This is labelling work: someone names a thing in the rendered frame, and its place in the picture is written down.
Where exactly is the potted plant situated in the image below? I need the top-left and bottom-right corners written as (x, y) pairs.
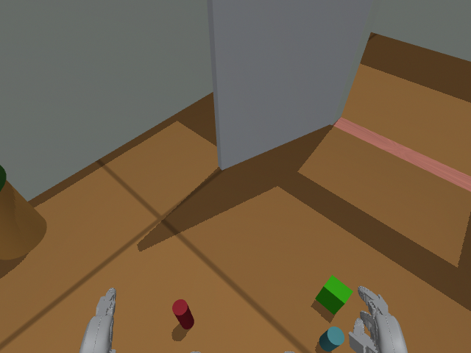
top-left (0, 166), bottom-right (47, 260)

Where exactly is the right robot hand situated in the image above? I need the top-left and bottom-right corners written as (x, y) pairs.
top-left (349, 286), bottom-right (408, 353)

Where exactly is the left robot hand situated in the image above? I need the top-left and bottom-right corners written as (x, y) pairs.
top-left (79, 288), bottom-right (116, 353)

